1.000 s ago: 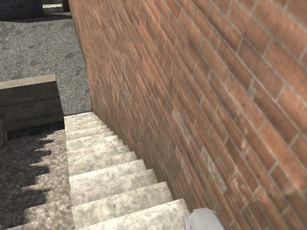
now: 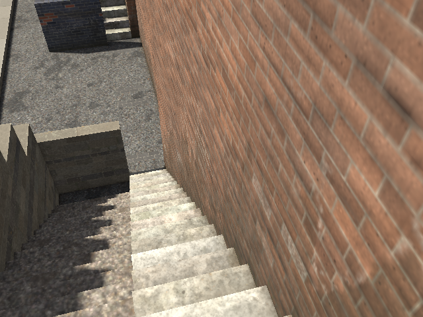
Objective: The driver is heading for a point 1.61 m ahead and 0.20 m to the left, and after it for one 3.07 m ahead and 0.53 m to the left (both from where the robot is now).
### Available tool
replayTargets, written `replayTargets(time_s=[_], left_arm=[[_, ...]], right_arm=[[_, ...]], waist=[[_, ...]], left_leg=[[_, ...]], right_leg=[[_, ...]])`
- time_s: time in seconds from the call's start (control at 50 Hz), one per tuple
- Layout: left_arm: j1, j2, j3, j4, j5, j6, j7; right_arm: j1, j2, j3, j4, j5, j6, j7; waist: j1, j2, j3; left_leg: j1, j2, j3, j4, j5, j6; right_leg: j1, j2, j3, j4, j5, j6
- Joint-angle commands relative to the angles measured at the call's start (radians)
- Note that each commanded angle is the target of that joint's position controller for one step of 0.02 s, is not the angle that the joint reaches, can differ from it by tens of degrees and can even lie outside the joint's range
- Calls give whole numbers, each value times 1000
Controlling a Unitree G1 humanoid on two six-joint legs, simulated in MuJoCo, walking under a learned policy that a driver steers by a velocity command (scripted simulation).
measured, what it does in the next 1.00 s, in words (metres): goes down: right foot 0.20 m lower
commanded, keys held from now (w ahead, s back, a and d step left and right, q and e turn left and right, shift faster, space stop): no key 0.06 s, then w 0.50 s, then no key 0.44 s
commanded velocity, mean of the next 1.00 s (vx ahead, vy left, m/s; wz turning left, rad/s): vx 0.23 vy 0.00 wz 0.00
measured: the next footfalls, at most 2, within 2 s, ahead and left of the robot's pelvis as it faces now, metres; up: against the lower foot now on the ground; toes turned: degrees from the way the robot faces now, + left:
right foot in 0.92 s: +0.32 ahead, -0.25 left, -0.20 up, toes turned -3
left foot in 1.22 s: +0.31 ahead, -0.02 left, -0.20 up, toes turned +1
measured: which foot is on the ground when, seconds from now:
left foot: down 0.00-0.92, up 0.94-1.00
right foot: down 0.00-0.48, up 0.50-0.90, down 0.92-1.00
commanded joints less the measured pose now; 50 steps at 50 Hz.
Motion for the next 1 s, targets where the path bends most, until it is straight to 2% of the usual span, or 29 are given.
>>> replayTargets(time_s=[0.02, 0.06, 0.12, 0.26, 0.34, 0.4, 0.42, 0.46, 0.48, 0.5, 0.52, 0.54, 0.6, 0.62, 0.64, 0.68, 0.72, 0.78, 0.8, 0.82, 0.84, 0.86, 0.88, 0.9, 0.92, 0.94, 0.96, 0.98, 1.0], left_arm=[[-18, 82, 19, -31, 14, -18, -2], [-23, 84, 21, -24, 15, -22, -2], [8, 140, 39, -24, 20, -18, -8], [-80, 117, 28, -114, 28, -37, -3], [12, 129, 19, -122, 29, -39, -3], [87, 190, 45, -128, 2, -48, 7], [86, 182, 42, -130, -16, -50, 6], [-46, 147, 43, -163, -16, -48, 6], [-85, 119, 47, -165, -8, -35, 10], [-170, 96, 49, -212, 3, -43, 11], [-210, 107, 53, -249, 7, -63, 9], [-136, 134, 67, -196, 28, -81, 7], [18, 138, 81, -66, 43, -72, 15], [46, 118, 78, -35, 48, -51, 7], [-41, 120, 95, -61, 36, -51, -3], [-123, 53, 83, -81, 28, -62, -27], [-93, -24, 48, -75, 52, -72, -52], [-79, 17, 55, -46, 27, -55, -57], [2, -31, -22, -95, 222, -55, -174], [124, 31, 3, -53, 211, -78, -193], [123, 52, -4, -66, 197, -94, -191], [90, 47, -7, -90, 190, -107, -186], [68, 68, 1, -106, 164, -113, -184], [242, 99, 20, -48, 137, -121, -172], [456, 217, 75, -23, 129, -120, -145], [534, 284, 91, -61, 127, -118, -191], [540, 287, 85, -78, 91, -139, -215], [391, 278, 67, -75, 96, -147, -229], [262, 229, 43, -104, 76, -173, -229]], right_arm=[[6, -85, -20, -42, -3, -26, 3], [-6, -91, -27, -44, -3, -30, 7], [21, -174, -56, -47, -14, -18, 20], [-14, -214, -96, -118, 4, -14, 10], [-79, -193, -83, -170, 2, -16, 19], [-55, -127, -58, -182, -12, -14, 3], [-18, -111, -49, -181, -19, -10, -4], [141, -104, -40, -133, -26, -22, -6], [265, -129, -45, -89, -41, -29, 5], [368, -234, -71, -76, -27, -43, 12], [381, -340, -104, -87, 13, -57, -7], [318, -340, -110, -81, 10, -70, -28], [59, -244, -87, -116, -22, -83, -28], [52, -199, -72, -123, -18, -77, -24], [92, -169, -60, -84, -1, -93, -35], [90, -138, -43, -51, 18, -110, -46], [5, -167, -50, -61, 33, -110, -45], [67, -169, -54, -17, 22, -81, -32], [94, -286, -69, -36, -59, -101, -41], [35, -279, -77, -55, -50, -118, -45], [87, -275, -70, -45, -46, -120, -44], [134, -227, -49, -2, 14, -118, -55], [155, -223, -34, 16, 29, -101, -56], [178, -256, -29, 34, -34, -74, -22], [285, -259, -36, 75, -82, -48, 45], [389, -198, -49, 92, -19, -50, 71], [315, -194, -38, -16, 14, -62, 67], [100, -187, -14, -158, 31, -89, 60], [13, -159, 6, -209, 36, -120, 31]], waist=[[8, 25, -28], [3, 57, -10], [1, 111, -8], [-10, 153, 48], [55, 67, 73], [50, -130, 40], [5, -124, 49], [-103, -66, 76], [-161, 47, 122], [-206, 225, 148], [-185, 266, 192], [-92, 162, 177], [64, 23, 37], [70, 24, -6], [21, 64, 52], [3, 100, 80], [51, 70, 67], [-20, 100, 56], [-2, 241, 198], [18, 75, 110], [-29, 34, 96], [-47, 31, 123], [-52, 4, 103], [9, -43, 55], [81, -162, -99], [56, -279, -311], [43, -322, -437], [53, -144, -362], [35, -129, -199]], left_leg=[[51, 27, -75, -87, 46, -27], [34, 31, -85, -103, 19, -28], [-19, 29, -138, -111, -302, 24], [-143, 78, -249, -67, -523, 98], [-287, -10, -147, 59, -511, 82], [-198, -130, 128, 510, -262, 20], [-146, -91, 156, 519, -290, 8], [85, -45, 154, 309, -286, -11], [195, -15, 51, 144, -303, 5], [282, 149, -342, 70, -299, 54], [273, 349, -775, -70, -302, 108], [341, 423, -784, -70, -156, 176], [78, 375, -397, -10, 251, 285], [-17, 324, -279, 26, 285, 268], [65, 233, -190, 82, 58, 237], [-14, 179, -150, 90, -55, 204], [-320, 139, -74, 85, -227, 165], [-290, 98, -18, 213, -337, 136], [-450, 178, -30, 443, -411, 100], [-327, 171, -21, 529, -452, 80], [-302, 166, -75, 627, -494, 58], [-206, 127, -78, 724, -506, 51], [-180, 68, -63, 816, -453, 68], [-304, 71, -67, 979, -475, 38], [-444, 15, -57, 1243, -486, -37], [-701, -74, -20, 1686, -644, -53], [-840, -55, 11, 1857, -743, -116], [-1017, 10, 17, 1888, -681, -141], [-1135, 113, -59, 1853, -582, -157]], right_leg=[[-39, -19, 17, -123, -11, -11], [-57, -18, 13, -131, -10, -12], [-119, 51, -55, -15, -260, -33], [-217, 73, -84, 184, -222, -68], [-91, 53, -36, 107, -331, -83], [-187, -107, 219, -132, -491, -189], [-257, -144, 291, -158, -500, -228], [-429, -72, 172, -23, -352, -198], [-541, 13, 90, 233, -299, -189], [-782, 108, 44, 530, -286, -165], [-974, 158, 183, 582, -375, -138], [-1023, 97, 346, 649, -189, -123], [-607, 39, 215, 697, -40, -33], [-467, 46, 151, 721, 20, -32], [-635, 30, 200, 628, 213, -5], [-593, 23, 175, 454, 391, 17], [-240, -3, 99, 220, 786, 2], [-88, 8, 57, 55, 861, 6], [-93, -90, 114, 232, 723, -14], [-125, -52, 61, 171, 662, -15], [-100, -78, 68, 94, 665, 15], [-146, -82, 48, -161, 676, 31], [-89, -38, -33, -296, 755, 43], [163, -44, -59, -291, 818, 22], [483, -110, 0, -144, 720, -59], [758, -185, 43, 276, 1040, -107], [801, -294, 194, 314, 1329, -285], [689, -416, 477, 145, 791, -357], [443, -486, 595, 78, 561, -399]])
